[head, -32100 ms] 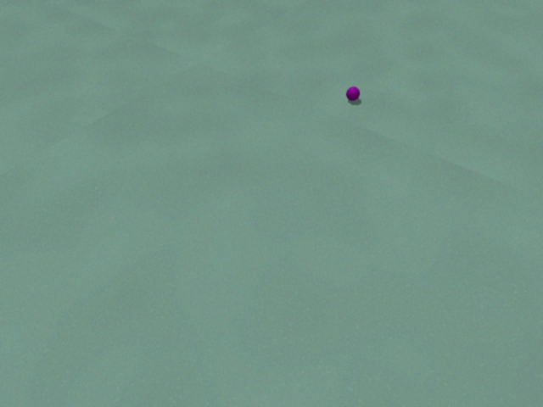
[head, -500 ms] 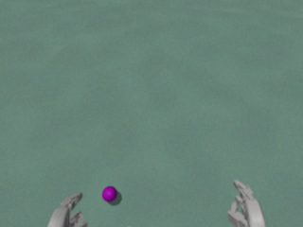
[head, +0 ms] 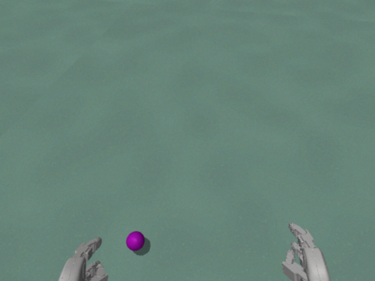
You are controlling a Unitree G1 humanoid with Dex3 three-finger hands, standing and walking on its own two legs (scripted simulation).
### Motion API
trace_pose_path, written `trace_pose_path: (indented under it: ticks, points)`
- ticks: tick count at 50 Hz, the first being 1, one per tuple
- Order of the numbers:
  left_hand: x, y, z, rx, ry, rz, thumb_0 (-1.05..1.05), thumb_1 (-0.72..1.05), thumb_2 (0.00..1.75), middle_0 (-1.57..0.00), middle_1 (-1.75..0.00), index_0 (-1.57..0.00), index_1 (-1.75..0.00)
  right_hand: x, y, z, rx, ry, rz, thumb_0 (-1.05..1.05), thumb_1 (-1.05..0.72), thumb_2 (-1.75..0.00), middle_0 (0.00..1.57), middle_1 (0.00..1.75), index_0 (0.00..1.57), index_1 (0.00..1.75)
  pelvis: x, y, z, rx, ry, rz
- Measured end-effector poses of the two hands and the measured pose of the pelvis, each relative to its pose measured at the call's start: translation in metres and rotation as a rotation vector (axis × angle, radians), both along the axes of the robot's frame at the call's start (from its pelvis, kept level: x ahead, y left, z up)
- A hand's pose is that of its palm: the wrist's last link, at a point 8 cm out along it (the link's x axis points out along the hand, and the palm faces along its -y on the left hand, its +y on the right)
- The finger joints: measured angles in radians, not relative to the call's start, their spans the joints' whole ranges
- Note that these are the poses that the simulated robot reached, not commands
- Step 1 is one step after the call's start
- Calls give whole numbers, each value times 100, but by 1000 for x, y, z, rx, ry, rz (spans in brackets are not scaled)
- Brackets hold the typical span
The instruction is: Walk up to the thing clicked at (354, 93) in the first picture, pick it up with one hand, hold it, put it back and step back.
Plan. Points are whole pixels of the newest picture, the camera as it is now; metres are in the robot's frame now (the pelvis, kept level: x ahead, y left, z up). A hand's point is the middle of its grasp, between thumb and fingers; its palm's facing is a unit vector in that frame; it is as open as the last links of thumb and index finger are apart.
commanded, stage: home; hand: left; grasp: from above
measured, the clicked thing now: (135, 240) +0.43 +0.26 -0.67
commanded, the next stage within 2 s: stand in 0.10 s
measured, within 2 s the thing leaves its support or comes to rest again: neither
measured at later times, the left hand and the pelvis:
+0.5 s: hand out of the picture +0.11 +0.24 -0.10, palm faces +0.05 -0.94 -0.34, open 7.4 cm; pelvis -0.01 +0.01 +0.04, yaw +0 degrees
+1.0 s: hand out of the picture +0.03 +0.25 -0.10, palm faces +0.06 -0.94 -0.33, open 7.4 cm; pelvis -0.01 +0.01 +0.07, yaw +1 degrees
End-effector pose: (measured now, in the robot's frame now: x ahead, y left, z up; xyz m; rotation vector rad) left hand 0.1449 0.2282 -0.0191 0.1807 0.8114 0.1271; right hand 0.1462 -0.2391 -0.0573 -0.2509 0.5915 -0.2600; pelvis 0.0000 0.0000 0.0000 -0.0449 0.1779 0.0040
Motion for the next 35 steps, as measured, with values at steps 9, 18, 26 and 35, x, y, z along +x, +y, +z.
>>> trace_pose_path:
  ticks: [9, 18, 26, 35]
  points:
    - [0, 0, 0, 1, 0, 0, 1, 90, 89, -20, -29, -21, -30, 1, 0, 0, -1, 0, 0, 2, -90, -90, 20, 30, 21, 30, 0, 0, 0, -1, 1, 1]
    - [-8, 32, -33, 112, 54, -9, 1, 90, 89, -20, -30, -21, -30, -20, -15, -18, -21, 359, 132, 2, -90, -90, 20, 30, 21, 30, -9, 2, 21, 44, -132, -1]
    - [-59, 58, -47, 122, 258, 79, 1, 90, 89, -20, -30, -21, -30, -54, -28, -13, 1, 504, 48, 1, -90, -90, 20, 30, 20, 30, -5, 7, 40, 40, -182, 2]
    - [-109, 59, -50, 94, 428, 136, 1, 90, 89, -20, -30, -21, -30, -77, -22, -11, 34, 612, 9, 1, -91, -90, 20, 30, 20, 30, -2, 10, 57, 39, -223, 13]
